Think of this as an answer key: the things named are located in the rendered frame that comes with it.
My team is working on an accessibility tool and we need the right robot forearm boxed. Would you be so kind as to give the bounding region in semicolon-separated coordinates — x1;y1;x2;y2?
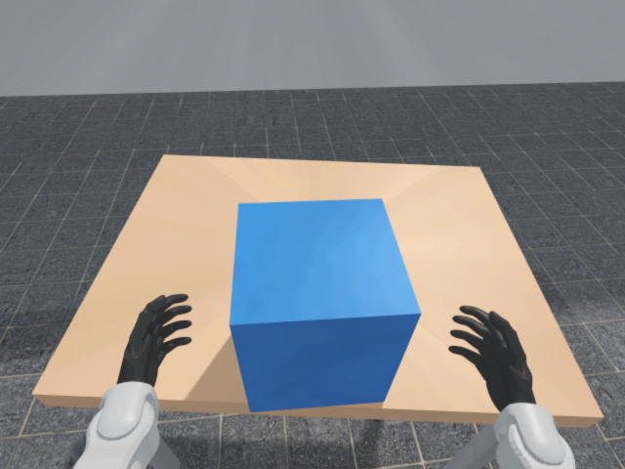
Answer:
493;403;575;469

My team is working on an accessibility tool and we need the left robot hand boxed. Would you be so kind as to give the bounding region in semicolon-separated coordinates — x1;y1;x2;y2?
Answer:
116;294;192;387

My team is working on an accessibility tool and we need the right robot hand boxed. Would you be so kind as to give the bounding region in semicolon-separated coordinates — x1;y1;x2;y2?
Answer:
448;306;536;412

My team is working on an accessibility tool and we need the table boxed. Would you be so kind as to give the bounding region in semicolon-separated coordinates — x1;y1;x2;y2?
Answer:
31;154;604;469

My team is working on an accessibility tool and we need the left robot forearm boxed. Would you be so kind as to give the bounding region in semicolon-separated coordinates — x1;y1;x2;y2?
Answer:
72;381;160;469

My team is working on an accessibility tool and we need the carton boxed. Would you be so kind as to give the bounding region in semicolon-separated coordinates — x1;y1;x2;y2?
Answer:
229;198;421;412

